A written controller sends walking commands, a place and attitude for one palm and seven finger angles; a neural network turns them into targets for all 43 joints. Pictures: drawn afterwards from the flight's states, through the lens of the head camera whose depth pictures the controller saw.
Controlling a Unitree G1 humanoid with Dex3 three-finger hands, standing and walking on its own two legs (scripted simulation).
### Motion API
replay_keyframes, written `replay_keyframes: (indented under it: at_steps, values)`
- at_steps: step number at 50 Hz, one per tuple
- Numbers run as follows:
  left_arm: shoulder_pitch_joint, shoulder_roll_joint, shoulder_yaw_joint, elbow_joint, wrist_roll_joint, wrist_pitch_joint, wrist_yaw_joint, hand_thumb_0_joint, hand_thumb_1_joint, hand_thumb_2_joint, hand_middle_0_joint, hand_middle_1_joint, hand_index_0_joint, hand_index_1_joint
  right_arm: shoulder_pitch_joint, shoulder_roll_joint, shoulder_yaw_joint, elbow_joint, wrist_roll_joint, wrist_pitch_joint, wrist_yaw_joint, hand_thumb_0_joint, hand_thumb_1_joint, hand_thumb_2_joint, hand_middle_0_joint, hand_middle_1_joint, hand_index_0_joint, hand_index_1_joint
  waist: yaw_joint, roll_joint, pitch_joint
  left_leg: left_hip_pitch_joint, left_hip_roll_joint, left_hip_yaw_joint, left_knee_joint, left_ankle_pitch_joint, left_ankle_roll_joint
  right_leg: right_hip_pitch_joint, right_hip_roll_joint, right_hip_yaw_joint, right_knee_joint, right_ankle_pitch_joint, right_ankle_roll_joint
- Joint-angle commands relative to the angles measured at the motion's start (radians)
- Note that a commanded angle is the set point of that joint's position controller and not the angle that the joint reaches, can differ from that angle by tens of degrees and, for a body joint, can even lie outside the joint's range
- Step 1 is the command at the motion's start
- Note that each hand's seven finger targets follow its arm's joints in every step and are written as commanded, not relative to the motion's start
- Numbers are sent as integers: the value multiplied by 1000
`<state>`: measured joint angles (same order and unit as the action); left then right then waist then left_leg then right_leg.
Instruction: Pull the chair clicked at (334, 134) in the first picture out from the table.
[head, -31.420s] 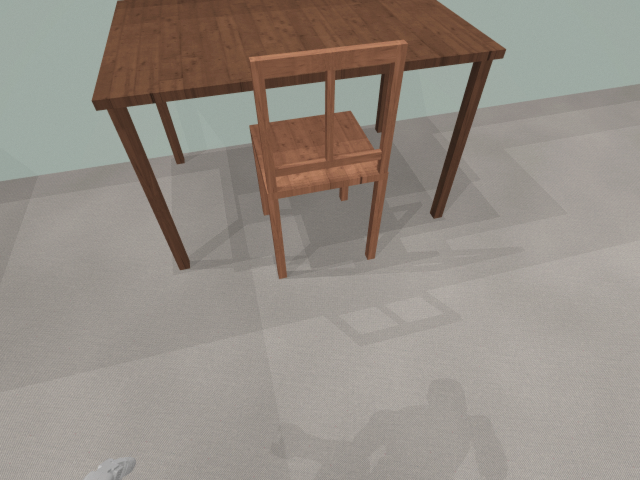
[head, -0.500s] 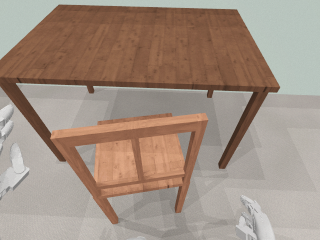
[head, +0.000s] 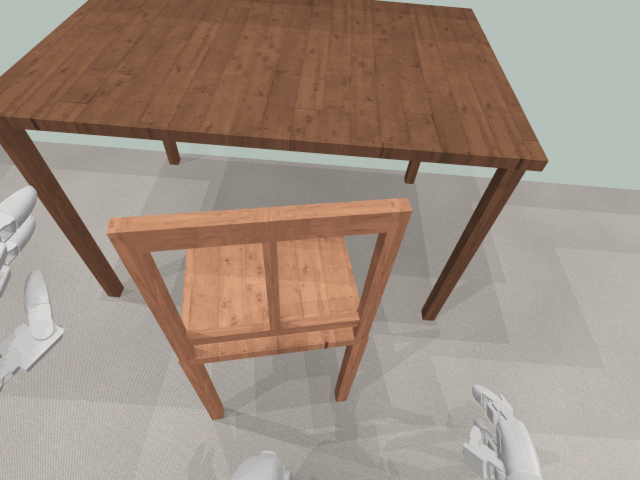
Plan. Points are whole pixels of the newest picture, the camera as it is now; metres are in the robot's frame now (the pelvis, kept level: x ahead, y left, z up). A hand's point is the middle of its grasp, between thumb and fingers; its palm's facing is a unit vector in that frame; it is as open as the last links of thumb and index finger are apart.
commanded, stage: step back with the hand held close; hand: left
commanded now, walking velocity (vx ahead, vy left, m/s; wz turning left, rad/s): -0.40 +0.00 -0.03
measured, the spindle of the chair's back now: (272, 287) +0.42 +0.11 -0.09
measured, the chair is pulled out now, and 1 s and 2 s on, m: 0.19 0.19 0.19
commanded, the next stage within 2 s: stop stepping back and stand still in 0.20 s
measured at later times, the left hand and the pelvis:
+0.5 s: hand out of the picture +0.10 +0.26 +0.17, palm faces +0.40 -0.81 -0.43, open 7.4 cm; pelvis -0.10 +0.00 +0.00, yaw +1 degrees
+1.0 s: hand out of the picture +0.08 +0.26 +0.17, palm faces +0.46 -0.81 -0.36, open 7.4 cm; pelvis -0.11 +0.00 +0.01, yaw +1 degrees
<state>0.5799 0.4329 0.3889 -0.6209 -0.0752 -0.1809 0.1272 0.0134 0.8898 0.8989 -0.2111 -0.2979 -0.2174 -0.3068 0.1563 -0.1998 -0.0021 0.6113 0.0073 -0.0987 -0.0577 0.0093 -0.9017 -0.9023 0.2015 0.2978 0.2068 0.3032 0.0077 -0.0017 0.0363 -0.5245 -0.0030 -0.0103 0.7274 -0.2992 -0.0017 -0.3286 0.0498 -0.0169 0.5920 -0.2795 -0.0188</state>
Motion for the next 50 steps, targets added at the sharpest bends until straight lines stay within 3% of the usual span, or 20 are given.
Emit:
replay_keyframes:
  at_steps: [1, 3, 6, 10, 13, 15, 16, 17, 19, 21, 23, 25, 26, 27, 30, 33, 37, 42, 46, 50]
  values:
    - [-68, 202, 186, -193, 1, -56, 40, 0, 900, 900, -200, -300, -200, -300, -106, -122, -59, -147, 13, -24, -25, 0, -900, -900, 200, 300, 200, 300, -22, -1, -162, 214, 92, -105, -115, 174, 16, -60, -239, 152, -107, 339, -72]
    - [-80, 205, 197, -200, 3, -63, 43, 0, 900, 900, -200, -300, -200, -300, -121, -142, -61, -150, 10, -39, -37, 0, -900, -900, 200, 300, 200, 300, -8, 186, -145, 158, 220, -221, -316, 279, 68, -9, -80, 56, 51, 128, 6]
    - [-39, 177, 184, -157, 3, -49, 32, 0, 900, 900, -200, -300, -200, -300, -88, -128, -65, -132, -16, -57, -29, 0, -900, -900, 200, 300, 200, 300, 1, 260, -197, 186, 290, -284, -369, 388, 121, -24, -32, 62, 193, -212, 14]
    - [-34, 139, 146, -209, 3, -54, 19, 0, 900, 900, -200, -300, -200, -300, -59, -145, -68, -134, -5, -78, -10, 0, -900, -900, 200, 300, 200, 300, 13, 199, -233, 262, 265, -211, -309, 406, 107, 40, -38, 61, 42, -61, 20]
    - [-21, 169, 166, -226, 3, -57, 7, 0, 900, 900, -200, -300, -200, -300, -82, -164, -64, -159, 1, -82, -6, 0, -900, -900, 200, 300, 200, 300, 22, 151, -195, 135, 225, -179, -292, 21, 76, 133, -45, 40, -103, 52, 13]
    - [-19, 199, 194, -208, 9, -59, 4, 0, 900, 900, -200, -300, -200, -300, -77, -151, -74, -166, -1, -71, -10, 0, -900, -900, 200, 300, 200, 300, 10, -36, -150, 19, 99, -58, -120, -295, 12, 73, -166, 159, -221, -52, -53]
    - [-7, 185, 173, -183, 1, -49, 10, 0, 900, 900, -200, -300, -200, -300, -48, -140, -87, -168, 14, -61, -12, 0, -900, -900, 200, 300, 200, 300, 3, -193, -138, 123, 7, 17, 183, -226, -40, -126, -320, 355, -360, -258, -139]
    - [-4, 176, 171, -160, -6, -30, 24, 0, 900, 900, -200, -300, -200, -300, -45, -132, -92, -145, 26, -49, -11, 0, -900, -900, 200, 300, 200, 300, 4, -248, -152, 201, 1, -4, 441, -155, -41, -241, -434, 420, -439, -297, -203]
    - [-17, 164, 181, -134, -3, 6, 33, 0, 900, 900, -200, -300, -200, -300, -65, -111, -59, -146, 14, -25, -7, 0, -900, -900, 200, 300, 200, 300, -24, -121, -176, 176, 37, -48, 400, -176, -14, -173, -397, 296, -340, -110, -186]
    - [3, 178, 187, -86, 8, 18, 53, 0, 900, 900, -200, -300, -200, -300, -79, -92, -31, -161, 16, -13, -23, 0, -900, -900, 200, 300, 200, 300, -36, -78, -136, 255, 60, -21, -23, -141, 10, -124, -280, 153, -233, -122, -83]
    - [-28, 164, 165, -96, 18, -8, 67, 0, 900, 900, -200, -300, -200, -300, -53, -125, -34, -145, 10, -37, -39, 0, -900, -900, 200, 300, 200, 300, -32, 33, -97, 277, 60, -26, -298, -183, 38, -76, -192, 103, -163, -189, -30]
    - [-68, 153, 138, -131, 27, -18, 74, 0, 900, 900, -200, -300, -200, -300, -37, -151, -36, -149, 13, -61, -42, 0, -900, -900, 200, 300, 200, 300, -14, 200, -58, 177, 200, -230, -436, -252, 112, 5, -88, 22, -50, -91, 27]
    - [-80, 175, 147, -167, 32, -19, 73, 0, 900, 900, -200, -300, -200, -300, -33, -155, -43, -152, 21, -71, -42, 0, -900, -900, 200, 300, 200, 300, -5, 163, -99, 181, 205, -211, -406, -143, 111, 66, -69, 3, -39, -11, 39]
    - [-49, 168, 144, -151, 24, -20, 64, 0, 900, 900, -200, -300, -200, -300, -26, -152, -45, -144, 24, -79, -37, 0, -900, -900, 200, 300, 200, 300, -8, 122, -125, 141, 182, -203, -415, -246, 92, 120, -71, 3, -65, -52, 41]
    - [-117, 133, 100, -187, 48, -23, 52, 0, 900, 900, -200, -300, -200, -300, -48, -149, -37, -132, 14, -100, -28, 0, -900, -900, 200, 300, 200, 300, -8, 181, -32, 54, 127, -149, -444, -387, 80, 149, -63, 11, -87, -68, 33]
    - [-162, 119, 79, -126, 52, -20, 53, 0, 900, 900, -200, -300, -200, -300, -32, -150, -39, -113, 10, -120, -19, 0, -900, -900, 200, 300, 200, 300, -5, 80, -34, 119, 101, -98, -360, -297, 67, 123, -69, 33, -163, -57, 23]
    - [-213, 120, 79, -32, 55, -7, 55, 0, 900, 900, -200, -300, -200, -300, -27, -143, -33, -104, 5, -107, -22, 0, -900, -900, 200, 300, 200, 300, -9, 56, 5, 123, 76, -62, -327, -395, 59, 40, -74, 75, -224, -261, 3]
    - [-221, 132, 89, -26, 43, -8, 49, 0, 900, 900, -200, -300, -200, -300, -37, -126, -24, -112, 2, -93, -16, 0, -900, -900, 200, 300, 200, 300, -10, -1, -33, 191, 57, -40, -254, -174, 51, 74, -104, 107, -236, -98, -14]
    - [-150, 129, 95, -49, 40, -13, 44, 0, 900, 900, -200, -300, -200, -300, -43, -124, -22, -127, 2, -85, -13, 0, -900, -900, 200, 300, 200, 300, -6, 32, -25, 160, 62, -50, -332, -307, 42, 64, -97, 99, -283, -265, 11]
    - [-164, 141, 105, -95, 45, -24, 46, 0, 900, 900, -200, -300, -200, -300, -52, -123, -20, -137, 0, -87, -16, 0, -900, -900, 200, 300, 200, 300, -8, 63, -1, 156, 67, -58, -357, -211, 43, 94, -83, 81, -258, -112, 8]
